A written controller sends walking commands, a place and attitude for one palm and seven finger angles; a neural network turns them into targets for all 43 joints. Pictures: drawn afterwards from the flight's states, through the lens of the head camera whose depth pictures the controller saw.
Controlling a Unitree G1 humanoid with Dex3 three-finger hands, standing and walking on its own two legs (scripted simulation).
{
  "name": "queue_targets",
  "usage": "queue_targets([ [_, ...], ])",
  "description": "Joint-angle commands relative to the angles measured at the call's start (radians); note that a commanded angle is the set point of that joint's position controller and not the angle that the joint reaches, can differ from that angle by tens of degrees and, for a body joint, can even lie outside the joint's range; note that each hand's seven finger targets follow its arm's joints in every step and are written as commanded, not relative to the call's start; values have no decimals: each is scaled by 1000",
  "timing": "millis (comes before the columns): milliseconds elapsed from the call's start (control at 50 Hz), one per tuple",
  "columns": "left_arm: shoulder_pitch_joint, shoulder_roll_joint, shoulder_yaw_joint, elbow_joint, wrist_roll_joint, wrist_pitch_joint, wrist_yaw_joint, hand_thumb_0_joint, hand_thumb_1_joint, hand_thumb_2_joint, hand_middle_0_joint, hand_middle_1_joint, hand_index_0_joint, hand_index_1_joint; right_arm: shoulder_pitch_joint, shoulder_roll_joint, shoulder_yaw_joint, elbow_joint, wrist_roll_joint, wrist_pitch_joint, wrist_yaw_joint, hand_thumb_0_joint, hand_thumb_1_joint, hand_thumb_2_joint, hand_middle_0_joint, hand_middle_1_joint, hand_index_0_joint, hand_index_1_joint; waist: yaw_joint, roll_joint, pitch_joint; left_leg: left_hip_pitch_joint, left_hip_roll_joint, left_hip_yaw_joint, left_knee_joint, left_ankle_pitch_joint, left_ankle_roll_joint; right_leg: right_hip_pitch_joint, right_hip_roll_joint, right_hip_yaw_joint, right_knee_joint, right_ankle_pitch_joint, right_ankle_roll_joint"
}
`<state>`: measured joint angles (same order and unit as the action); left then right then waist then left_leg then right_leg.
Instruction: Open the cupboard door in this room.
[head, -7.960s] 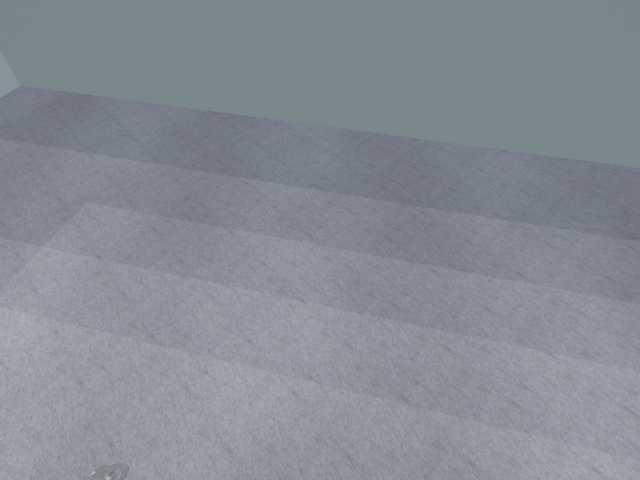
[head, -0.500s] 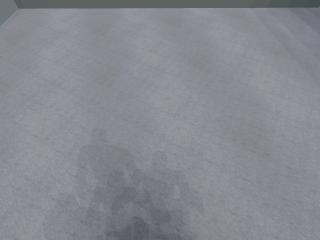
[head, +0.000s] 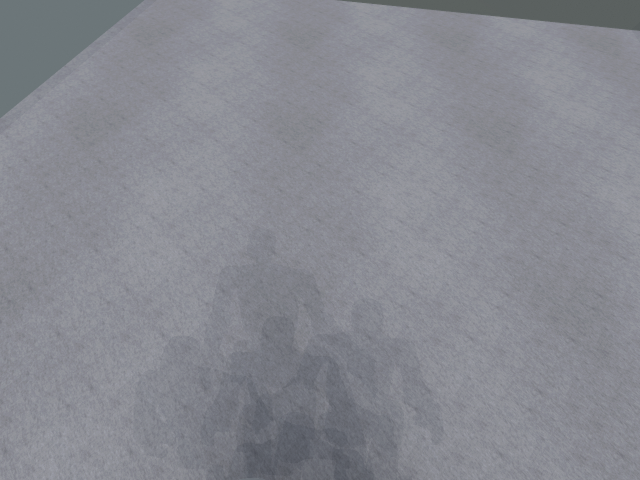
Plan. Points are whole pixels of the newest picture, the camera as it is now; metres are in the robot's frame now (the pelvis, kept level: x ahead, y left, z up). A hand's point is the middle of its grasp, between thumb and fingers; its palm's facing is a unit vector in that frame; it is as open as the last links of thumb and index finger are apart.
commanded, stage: turn or walk to find it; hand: left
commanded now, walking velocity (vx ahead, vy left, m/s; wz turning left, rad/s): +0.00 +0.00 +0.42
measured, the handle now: out of the picture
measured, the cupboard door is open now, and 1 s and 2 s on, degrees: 0 0 0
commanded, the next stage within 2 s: stand and wait in 1.76 s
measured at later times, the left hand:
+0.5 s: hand out of the picture +0.04 +0.19 -0.14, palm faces +0.19 -0.94 -0.29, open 7.4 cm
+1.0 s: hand out of the picture -0.13 +0.21 -0.18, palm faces +0.44 -0.86 -0.25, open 7.4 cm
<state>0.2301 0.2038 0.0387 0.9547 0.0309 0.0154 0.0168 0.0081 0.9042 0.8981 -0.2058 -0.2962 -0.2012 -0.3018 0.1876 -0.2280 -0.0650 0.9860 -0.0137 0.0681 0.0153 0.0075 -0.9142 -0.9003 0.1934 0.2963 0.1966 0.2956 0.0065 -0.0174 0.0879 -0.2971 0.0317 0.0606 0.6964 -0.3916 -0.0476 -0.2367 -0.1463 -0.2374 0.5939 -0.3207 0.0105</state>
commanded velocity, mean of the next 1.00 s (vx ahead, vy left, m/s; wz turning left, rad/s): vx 0.00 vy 0.00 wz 0.42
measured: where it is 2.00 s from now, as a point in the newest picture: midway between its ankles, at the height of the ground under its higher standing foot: outside the picture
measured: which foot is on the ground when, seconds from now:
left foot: up 0.00-0.00, down 0.02-0.44, up 0.46-0.86, down 0.88-1.00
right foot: down 0.00-0.02, up 0.04-0.42, down 0.44-0.90, up 0.92-1.00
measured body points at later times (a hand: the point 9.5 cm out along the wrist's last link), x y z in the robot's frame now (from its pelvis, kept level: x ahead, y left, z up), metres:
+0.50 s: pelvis -0.02 -0.02 +0.00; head +0.00 -0.05 +0.45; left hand +0.03 +0.24 -0.12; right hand +0.08 -0.25 -0.16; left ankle -0.02 +0.12 -0.71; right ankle +0.00 -0.11 -0.73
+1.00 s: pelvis -0.06 +0.00 +0.00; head -0.05 +0.03 +0.45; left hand -0.15 +0.26 -0.16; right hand +0.12 -0.19 -0.13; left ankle -0.10 +0.10 -0.73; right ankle -0.02 -0.13 -0.68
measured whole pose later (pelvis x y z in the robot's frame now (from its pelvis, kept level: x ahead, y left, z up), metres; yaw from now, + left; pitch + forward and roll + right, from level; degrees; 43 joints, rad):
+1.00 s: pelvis -0.06 +0.00 +0.00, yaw +24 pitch -1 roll +0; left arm 0.25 0.26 0.06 1.01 0.02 0.07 0.02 0.01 0.91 0.90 -0.20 -0.30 -0.20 -0.30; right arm 0.16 -0.19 -0.04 0.96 -0.02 0.03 0.00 0.00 -0.91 -0.90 0.20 0.30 0.20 0.30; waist 0.02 -0.04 0.07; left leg -0.25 0.01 0.06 0.56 -0.30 0.03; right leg -0.41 -0.12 -0.11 0.99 -0.48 0.06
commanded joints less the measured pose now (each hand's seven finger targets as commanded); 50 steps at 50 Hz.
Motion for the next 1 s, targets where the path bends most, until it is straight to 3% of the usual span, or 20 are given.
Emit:
queue_targets([
  [0,45,127,51,-83,-23,7,3,0,900,900,-200,-300,-200,-300,85,-210,-40,-70,-7,-61,-6,0,-900,-900,200,300,200,300,-36,255,-168,313,275,-338,-345,519,130,-251,-23,43,238,-54,51],
  [20,-27,106,28,-115,-13,12,3,0,900,900,-200,-300,-200,-300,131,-258,-47,-63,-4,-51,-9,0,-900,-900,200,300,200,300,-68,290,-142,247,379,-395,-370,645,218,-287,19,103,386,-323,59],
  [60,-95,115,38,-102,-17,26,7,0,900,900,-200,-300,-200,-300,91,-215,-39,-55,-9,-54,-32,0,-900,-900,200,300,200,300,-67,267,-100,160,317,-375,-386,524,229,-318,18,205,519,-245,57],
  [140,-24,110,38,-54,-16,19,-9,0,900,900,-200,-300,-200,-300,-7,-170,-18,-84,-6,-65,-34,0,-900,-900,200,300,200,300,-11,156,-104,158,209,-240,-374,536,198,-278,32,204,493,-97,68],
  [300,-61,86,28,-92,-21,14,0,0,900,900,-200,-300,-200,-300,23,-179,-36,-86,-13,-50,-27,0,-900,-900,200,300,200,300,-38,167,-118,155,201,-332,-344,520,219,-172,85,194,204,-137,65],
  [380,52,101,32,-70,-24,-3,6,0,900,900,-200,-300,-200,-300,-17,-173,-41,-103,-5,-44,-21,0,-900,-900,200,300,200,300,19,150,-151,38,142,-330,-255,457,166,58,106,169,-121,67,54],
  [400,75,138,40,-66,-18,-12,11,0,900,900,-200,-300,-200,-300,-12,-135,-38,-109,1,-45,-17,0,-900,-900,200,300,200,300,28,53,-151,-73,82,-290,-179,324,115,178,42,229,-234,121,37],
  [420,88,223,57,-68,-2,-22,19,0,900,900,-200,-300,-200,-300,-2,-71,-28,-127,9,-45,-9,0,-900,-900,200,300,200,300,34,-199,-136,-260,-52,-147,12,53,43,262,-193,475,-312,145,-44],
  [440,74,253,59,-87,-6,-19,18,0,900,900,-200,-300,-200,-300,-27,-87,-35,-142,-4,-33,-12,0,-900,-900,200,300,200,300,47,-272,-101,-268,-80,-123,228,-171,23,116,-332,566,-356,146,-140],
  [460,28,226,62,-102,-11,-20,21,0,900,900,-200,-300,-200,-300,-33,-113,-43,-130,-11,-18,-11,0,-900,-900,200,300,200,300,32,-269,-54,-260,-49,-170,371,-147,30,1,-307,552,-386,46,-158],
  [480,-28,199,53,-113,-11,-18,19,0,900,900,-200,-300,-200,-300,-22,-112,-47,-109,-10,-13,-5,0,-900,-900,200,300,200,300,4,-178,-13,-263,-38,-162,467,-81,29,-42,-255,482,-385,9,-146],
  [520,-96,148,38,-127,-12,-21,18,0,900,900,-200,-300,-200,-300,39,-94,-43,-71,-11,-9,5,0,-900,-900,200,300,200,300,-42,-117,-9,-253,-16,-131,527,23,11,-42,-171,316,-339,97,-105],
  [600,-23,146,38,-103,-9,-29,19,0,900,900,-200,-300,-200,-300,28,-82,-34,-64,-10,-9,4,0,-900,-900,200,300,200,300,-7,-135,-46,-251,-1,-92,472,32,-19,60,-173,248,-308,218,-119],
  [740,76,205,58,-44,3,-21,17,0,900,900,-200,-300,-200,-300,-65,-49,-6,-83,5,-29,-2,0,-900,-900,200,300,200,300,55,-176,-108,-140,2,-4,95,-97,-12,186,-224,212,-201,521,-159],
  [820,35,212,61,-29,-6,-9,13,0,900,900,-200,-300,-200,-300,21,-61,-5,-61,6,-40,-7,0,-900,-900,200,300,200,300,0,-160,-136,49,-8,35,-183,89,8,111,-200,134,-90,466,-88],
  [840,35,191,59,-36,-16,-3,10,0,900,900,-200,-300,-200,-300,56,-96,-13,-55,3,-50,-6,0,-900,-900,200,300,200,300,-23,-66,-155,176,25,-2,-300,215,26,14,-170,97,4,360,-39],
  [860,47,140,52,-63,-23,6,4,0,900,900,-200,-300,-200,-300,75,-190,-33,-63,-6,-58,-8,0,-900,-900,200,300,200,300,-34,191,-161,294,232,-284,-353,410,114,-213,-48,39,183,35,37],
  [880,-13,100,30,-103,-17,11,1,0,900,900,-200,-300,-200,-300,121,-254,-45,-58,-6,-52,-13,0,-900,-900,200,300,200,300,-65,311,-133,259,380,-416,-387,614,227,-309,20,80,344,-320,62],
  [900,-79,113,33,-99,-10,27,11,0,900,900,-200,-300,-200,-300,130,-236,-45,-37,-8,-54,-25,0,-900,-900,200,300,200,300,-85,285,-116,181,356,-414,-411,520,227,-300,17,172,447,-297,56],
  [980,-28,115,40,-46,-13,21,-8,0,900,900,-200,-300,-200,-300,-18,-170,-18,-78,-6,-61,-34,0,-900,-900,200,300,200,300,-12,161,-71,128,214,-254,-394,452,194,-289,27,202,504,-100,64],
])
